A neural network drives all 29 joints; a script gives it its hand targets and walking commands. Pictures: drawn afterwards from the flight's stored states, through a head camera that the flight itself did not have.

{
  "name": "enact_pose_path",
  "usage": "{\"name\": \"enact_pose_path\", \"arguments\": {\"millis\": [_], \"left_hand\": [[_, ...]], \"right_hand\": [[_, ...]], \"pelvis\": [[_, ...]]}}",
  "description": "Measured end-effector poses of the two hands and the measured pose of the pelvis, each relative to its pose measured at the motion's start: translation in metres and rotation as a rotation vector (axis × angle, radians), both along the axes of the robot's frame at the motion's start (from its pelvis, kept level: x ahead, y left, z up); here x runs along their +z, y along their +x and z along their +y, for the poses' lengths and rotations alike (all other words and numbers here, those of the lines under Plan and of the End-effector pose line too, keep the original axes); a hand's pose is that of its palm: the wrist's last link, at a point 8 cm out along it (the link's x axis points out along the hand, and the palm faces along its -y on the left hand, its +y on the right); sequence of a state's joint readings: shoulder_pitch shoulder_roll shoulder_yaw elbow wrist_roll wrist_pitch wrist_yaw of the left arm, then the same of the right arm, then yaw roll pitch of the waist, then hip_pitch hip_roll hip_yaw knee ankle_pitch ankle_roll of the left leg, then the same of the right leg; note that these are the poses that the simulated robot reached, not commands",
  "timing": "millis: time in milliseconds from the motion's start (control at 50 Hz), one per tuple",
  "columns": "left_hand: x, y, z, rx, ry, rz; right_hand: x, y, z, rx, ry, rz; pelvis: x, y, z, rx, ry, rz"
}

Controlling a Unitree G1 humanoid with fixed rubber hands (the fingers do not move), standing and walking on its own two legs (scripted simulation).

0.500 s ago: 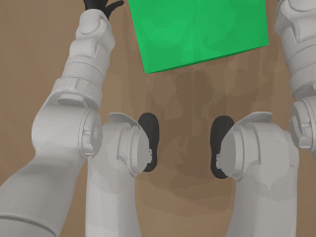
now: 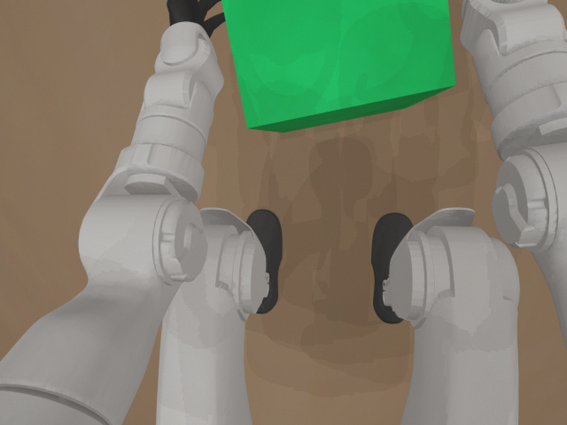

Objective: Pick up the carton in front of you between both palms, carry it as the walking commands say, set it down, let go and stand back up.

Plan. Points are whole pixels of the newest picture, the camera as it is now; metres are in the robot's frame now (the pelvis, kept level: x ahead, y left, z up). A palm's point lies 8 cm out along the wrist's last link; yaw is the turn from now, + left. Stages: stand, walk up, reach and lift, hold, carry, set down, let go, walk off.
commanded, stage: reach and lift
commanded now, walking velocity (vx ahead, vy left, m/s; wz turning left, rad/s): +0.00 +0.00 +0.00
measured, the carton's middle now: (331, 39) +0.53 -0.03 -0.24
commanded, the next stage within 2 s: none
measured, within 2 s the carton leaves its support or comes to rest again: leaves its support in 0.10 s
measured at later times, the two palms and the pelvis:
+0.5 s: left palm out of the picture +0.51 +0.09 +0.02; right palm out of the picture +0.49 -0.20 +0.00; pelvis +0.01 +0.01 +0.07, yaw -6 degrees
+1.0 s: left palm out of the picture +0.48 +0.10 +0.17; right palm out of the picture +0.45 -0.19 +0.15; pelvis +0.03 +0.02 +0.19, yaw -7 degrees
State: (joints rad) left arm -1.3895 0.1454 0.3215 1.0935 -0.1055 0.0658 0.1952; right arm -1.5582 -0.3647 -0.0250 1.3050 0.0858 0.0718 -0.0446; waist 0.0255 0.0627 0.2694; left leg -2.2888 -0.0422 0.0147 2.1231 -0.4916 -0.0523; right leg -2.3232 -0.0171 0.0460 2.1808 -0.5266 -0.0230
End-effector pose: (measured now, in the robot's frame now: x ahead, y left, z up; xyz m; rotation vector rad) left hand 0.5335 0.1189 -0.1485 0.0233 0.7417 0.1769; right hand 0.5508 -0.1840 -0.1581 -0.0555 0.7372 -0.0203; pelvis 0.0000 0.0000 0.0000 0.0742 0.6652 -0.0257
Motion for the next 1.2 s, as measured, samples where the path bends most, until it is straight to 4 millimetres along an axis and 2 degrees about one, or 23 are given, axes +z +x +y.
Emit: {"name": "enact_pose_path", "arguments": {"millis": [140,200,280,380,500,560,700,840,1200], "left_hand": [[0.016,0.011,-0.011,0.015,-0.03,-0.028],[0.037,0.01,-0.02,0.033,-0.039,-0.08],[0.073,-0.002,-0.029,0.052,-0.066,-0.143],[0.119,-0.017,-0.033,0.021,-0.066,-0.14],[0.169,-0.025,-0.028,0.004,-0.061,-0.125],[0.192,-0.029,-0.023,0.005,-0.052,-0.137],[0.229,-0.04,-0.014,0.008,-0.054,-0.139],[0.262,-0.048,-0.015,0.002,-0.073,-0.137],[0.391,-0.062,-0.015,-0.031,-0.049,-0.155]], "right_hand": [[0.003,-0.007,-0.01,-0.022,-0.009,-0.028],[0.014,-0.016,-0.01,-0.026,0.014,-0.033],[0.043,-0.035,-0.015,-0.065,-0.002,-0.025],[0.099,-0.054,-0.019,-0.103,-0.013,-0.013],[0.158,-0.061,-0.015,-0.111,-0.041,0.006],[0.181,-0.063,-0.01,-0.117,-0.03,-0.002],[0.216,-0.075,0.0,-0.129,-0.024,-0.001],[0.246,-0.09,-0.001,-0.154,-0.012,0.002],[0.371,-0.111,0.001,-0.191,0.006,-0.015]], "pelvis": [[-0.007,0.002,-0.003,-0.005,-0.001,0.003],[-0.004,0.004,-0.003,-0.022,-0.001,0.011],[0.007,0.006,0.0,-0.055,-0.005,0.027],[0.034,0.006,0.004,-0.074,-0.015,0.044],[0.07,0.006,0.01,-0.081,-0.023,0.065],[0.086,0.007,0.013,-0.076,-0.028,0.07],[0.118,0.011,0.019,-0.065,-0.044,0.068],[0.148,0.017,0.022,-0.063,-0.054,0.048],[0.247,0.05,0.017,-0.079,-0.065,-0.106]]}}
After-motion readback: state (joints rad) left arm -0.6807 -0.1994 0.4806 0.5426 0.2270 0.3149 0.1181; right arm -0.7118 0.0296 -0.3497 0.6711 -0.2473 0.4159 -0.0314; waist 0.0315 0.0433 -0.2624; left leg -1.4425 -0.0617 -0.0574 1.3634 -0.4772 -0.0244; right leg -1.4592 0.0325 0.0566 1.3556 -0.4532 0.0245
